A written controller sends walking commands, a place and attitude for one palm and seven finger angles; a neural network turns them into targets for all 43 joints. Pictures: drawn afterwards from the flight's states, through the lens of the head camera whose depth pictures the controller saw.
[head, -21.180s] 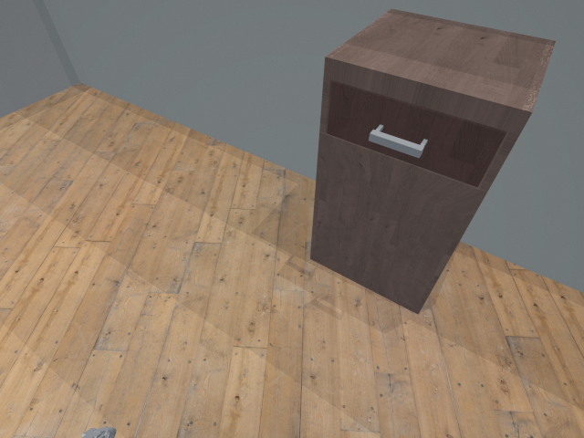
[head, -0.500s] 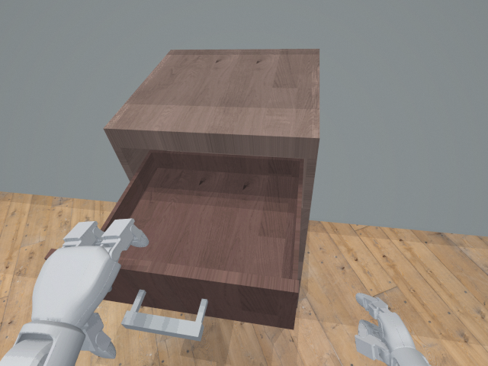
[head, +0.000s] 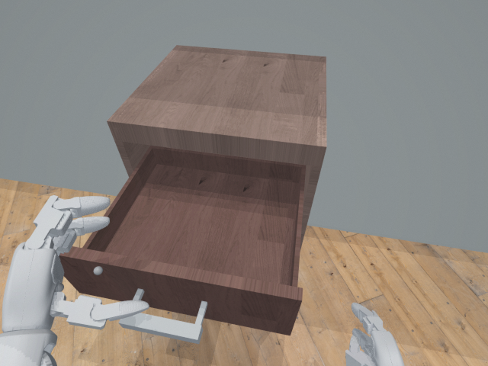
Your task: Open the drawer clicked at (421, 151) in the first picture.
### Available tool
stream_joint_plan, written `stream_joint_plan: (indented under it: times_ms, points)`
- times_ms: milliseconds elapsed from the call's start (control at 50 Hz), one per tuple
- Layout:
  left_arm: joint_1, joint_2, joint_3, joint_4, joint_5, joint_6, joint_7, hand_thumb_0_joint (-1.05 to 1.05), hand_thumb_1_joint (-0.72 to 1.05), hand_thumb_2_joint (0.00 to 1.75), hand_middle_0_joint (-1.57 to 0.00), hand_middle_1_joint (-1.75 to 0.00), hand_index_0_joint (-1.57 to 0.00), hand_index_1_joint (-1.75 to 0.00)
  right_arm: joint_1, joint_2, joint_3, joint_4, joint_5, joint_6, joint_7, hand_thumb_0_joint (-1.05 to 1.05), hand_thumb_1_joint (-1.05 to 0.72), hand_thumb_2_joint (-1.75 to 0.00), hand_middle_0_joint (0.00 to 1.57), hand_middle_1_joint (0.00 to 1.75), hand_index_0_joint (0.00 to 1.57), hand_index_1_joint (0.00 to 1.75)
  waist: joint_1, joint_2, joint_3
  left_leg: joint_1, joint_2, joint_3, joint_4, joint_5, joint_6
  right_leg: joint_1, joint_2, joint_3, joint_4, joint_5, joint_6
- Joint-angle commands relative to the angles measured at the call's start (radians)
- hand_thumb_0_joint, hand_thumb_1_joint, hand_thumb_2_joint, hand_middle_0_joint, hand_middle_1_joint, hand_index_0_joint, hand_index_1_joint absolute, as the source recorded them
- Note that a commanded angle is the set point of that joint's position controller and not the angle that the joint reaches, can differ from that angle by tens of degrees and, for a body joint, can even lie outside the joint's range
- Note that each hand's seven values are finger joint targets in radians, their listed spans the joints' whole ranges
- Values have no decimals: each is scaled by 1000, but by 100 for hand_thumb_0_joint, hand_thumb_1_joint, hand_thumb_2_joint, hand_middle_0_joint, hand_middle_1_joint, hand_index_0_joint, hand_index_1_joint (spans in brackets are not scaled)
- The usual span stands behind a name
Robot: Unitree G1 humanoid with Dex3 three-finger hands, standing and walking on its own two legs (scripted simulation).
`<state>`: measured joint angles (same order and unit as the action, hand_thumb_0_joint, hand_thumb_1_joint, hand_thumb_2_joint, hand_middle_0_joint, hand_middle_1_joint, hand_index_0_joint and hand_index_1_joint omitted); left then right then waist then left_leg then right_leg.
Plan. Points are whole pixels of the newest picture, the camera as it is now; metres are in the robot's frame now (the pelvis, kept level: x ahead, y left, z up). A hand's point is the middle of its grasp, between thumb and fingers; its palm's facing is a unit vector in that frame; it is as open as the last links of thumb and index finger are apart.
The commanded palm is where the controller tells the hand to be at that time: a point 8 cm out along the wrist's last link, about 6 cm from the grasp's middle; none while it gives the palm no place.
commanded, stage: draw the hand back to the body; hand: left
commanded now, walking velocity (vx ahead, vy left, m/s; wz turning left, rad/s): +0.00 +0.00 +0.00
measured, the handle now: (166, 313) +0.21 +0.16 -0.04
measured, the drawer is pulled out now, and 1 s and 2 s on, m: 0.30 0.30 0.30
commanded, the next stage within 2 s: step back with the hand held close in 0.70 s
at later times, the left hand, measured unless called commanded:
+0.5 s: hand (74, 271) +0.18 +0.22 +0.16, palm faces +0.39 -0.83 -0.40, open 8.6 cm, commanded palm +0.13 +0.26 +0.18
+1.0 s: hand (78, 265) +0.18 +0.22 +0.17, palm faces +0.37 -0.80 -0.48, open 7.4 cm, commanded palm +0.12 +0.25 +0.18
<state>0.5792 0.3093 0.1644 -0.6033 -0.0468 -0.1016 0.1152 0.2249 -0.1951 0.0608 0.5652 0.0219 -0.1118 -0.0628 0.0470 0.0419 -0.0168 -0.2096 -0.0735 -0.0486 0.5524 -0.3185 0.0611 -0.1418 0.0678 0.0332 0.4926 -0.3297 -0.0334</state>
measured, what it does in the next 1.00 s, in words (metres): stands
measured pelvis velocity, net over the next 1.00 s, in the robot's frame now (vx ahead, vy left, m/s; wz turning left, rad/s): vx -0.01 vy -0.03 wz -0.01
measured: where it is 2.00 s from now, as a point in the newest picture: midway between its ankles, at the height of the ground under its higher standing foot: outside the picture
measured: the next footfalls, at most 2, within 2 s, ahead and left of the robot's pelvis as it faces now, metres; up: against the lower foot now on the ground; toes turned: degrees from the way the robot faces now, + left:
right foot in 1.98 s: -0.18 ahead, -0.14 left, +0.00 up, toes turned -6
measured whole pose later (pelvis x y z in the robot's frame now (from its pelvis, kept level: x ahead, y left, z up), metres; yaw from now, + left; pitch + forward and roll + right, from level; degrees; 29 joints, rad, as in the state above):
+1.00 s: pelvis -0.01 -0.03 +0.00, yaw -1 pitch +1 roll -1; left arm 0.58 0.36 0.38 -0.49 -0.07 -0.20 0.10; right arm 0.16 -0.25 -0.01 0.58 0.04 -0.03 -0.04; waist 0.02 0.07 0.01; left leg -0.24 -0.03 -0.05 0.51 -0.28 0.02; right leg -0.18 0.11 0.03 0.44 -0.27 -0.07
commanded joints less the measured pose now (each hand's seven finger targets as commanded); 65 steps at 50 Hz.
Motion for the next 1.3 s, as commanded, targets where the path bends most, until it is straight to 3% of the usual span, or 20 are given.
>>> stream_joint_plan:
  times_ms: [0,80,120,160,200,300,480,560,620,640,700,760,780,800,840,880,900,980,1100,1280]
  points:
    - [-38,150,134,-194,-21,-70,5,0,6,54,-26,-84,-26,-84,-156,-113,-52,-147,1,-68,-7,0,-90,-90,20,30,20,30,-2,46,-55,69,122,-39,-104,328,-61,-48,-69,-45,-65,236,-9]
    - [-2,158,161,-181,-32,-64,-1,0,20,60,-25,-75,-25,-75,-160,-113,-60,-145,5,-54,-5,0,-90,-90,20,30,20,30,-1,-4,-89,77,122,-25,-102,355,-60,-29,-72,-45,-65,271,-2]
    - [-13,169,176,-176,-33,-62,1,0,27,63,-25,-70,-25,-70,-161,-115,-61,-140,6,-50,-8,0,-90,-90,20,30,20,30,-3,22,-82,75,118,-25,-103,343,-59,-33,-71,-44,-69,268,-2]
    - [-7,177,194,-161,-38,-59,3,0,34,66,-24,-66,-24,-66,-166,-114,-65,-139,9,-44,-12,0,-90,-90,20,30,20,30,-2,-8,-76,71,117,-20,-103,324,-55,-36,-71,-41,-76,269,0]
    - [-36,199,218,-185,-40,-60,6,0,41,69,-24,-62,-24,-62,-171,-121,-67,-139,12,-42,-16,0,-90,-90,20,30,20,30,-2,34,-89,83,112,-15,-98,329,-51,-32,-71,-33,-83,282,0]
    - [-46,216,252,-153,-45,-57,10,0,58,76,-22,-50,-22,-50,-177,-123,-73,-130,13,-33,-22,0,-90,-90,20,30,20,30,0,12,-87,88,102,-3,-88,333,-43,-30,-76,-25,-90,322,4]
    - [-47,209,241,-119,-45,-58,11,0,90,90,-20,-30,-20,-30,-182,-119,-73,-129,14,-29,-21,0,-90,-90,20,30,20,30,2,14,-67,89,98,2,-96,298,-36,-36,-80,-22,-98,298,9]
    - [-39,208,245,-106,-48,-59,12,0,90,90,-20,-30,-20,-30,-185,-117,-74,-123,13,-28,-23,0,-90,-90,20,30,20,30,1,-14,-71,90,94,8,-89,300,-31,-28,-84,-13,-101,330,11]
    - [-47,209,244,-113,-45,-60,14,0,90,90,-20,-30,-20,-30,-187,-115,-73,-119,13,-28,-23,0,-90,-90,20,30,20,30,-2,31,-68,92,92,11,-88,297,-33,-29,-85,-8,-104,330,9]
    - [-38,210,251,-99,-46,-60,15,0,90,90,-20,-30,-20,-30,-186,-114,-73,-118,13,-27,-21,0,-90,-90,20,30,20,30,1,-3,-68,88,93,10,-87,304,-32,-26,-86,-11,-102,341,11]
    - [-58,219,259,-116,-48,-62,13,0,90,90,-20,-30,-20,-30,-197,-118,-77,-119,14,-27,-22,0,-90,-90,20,30,20,30,0,21,-67,96,91,16,-82,303,-31,-30,-86,-3,-112,353,12]
    - [-33,201,243,-86,-50,-60,12,0,90,90,-20,-30,-20,-30,-197,-113,-77,-119,15,-22,-22,0,-90,-90,20,30,20,30,0,-20,-60,90,92,18,-85,276,-27,-32,-89,-2,-113,331,17]
    - [-40,209,249,-94,-48,-64,13,0,90,90,-20,-30,-20,-30,-196,-114,-77,-120,15,-22,-21,0,-90,-90,20,30,20,30,1,-20,-66,90,91,17,-86,272,-27,-32,-90,-2,-113,325,17]
    - [-240,388,440,-193,-44,-130,26,0,90,90,-20,-30,-20,-30,-130,-144,-79,-166,21,-11,-14,0,-90,-90,20,30,20,30,-29,63,34,57,85,-30,-67,199,-5,-123,-146,137,-185,369,-2]
    - [-101,276,363,-59,-29,-154,8,0,90,90,-20,-30,-20,-30,-149,-137,-94,-122,13,1,-2,0,-90,-90,20,30,20,30,-40,-105,10,57,81,-29,-16,188,-3,-105,-182,173,-187,466,5]
    - [-6,202,298,-4,-24,-149,-7,0,90,90,-20,-30,-20,-30,-163,-140,-103,-134,17,21,12,0,-90,-90,20,30,20,30,-44,-128,-30,57,86,-8,-6,219,-1,-79,-196,154,-156,554,36]
    - [2,199,291,-37,-24,-156,-10,0,90,90,-20,-30,-20,-30,-173,-150,-109,-144,16,23,15,0,-90,-90,20,30,20,30,-42,-81,-53,74,90,-4,-15,247,-1,-83,-193,152,-140,587,41]
    - [61,217,299,-80,-17,-152,3,0,90,90,-20,-30,-20,-30,-180,-143,-121,-160,25,58,18,0,-90,-90,20,30,20,30,-46,-78,-114,54,129,-20,-27,356,1,-55,-181,111,-82,542,50]
    - [84,313,378,-221,-15,-161,38,0,90,90,-20,-30,-20,-30,-189,-145,-120,-188,22,68,-3,0,-90,-90,20,30,20,30,-43,41,-161,-24,173,-85,-72,399,6,-39,-147,99,-18,405,22]
    - [133,258,361,-191,-19,-159,42,0,90,90,-20,-30,-20,-30,-153,-134,-121,-178,8,47,-3,0,-90,-90,20,30,20,30,-44,67,-139,-194,248,-155,-161,304,30,-24,-90,46,109,134,28]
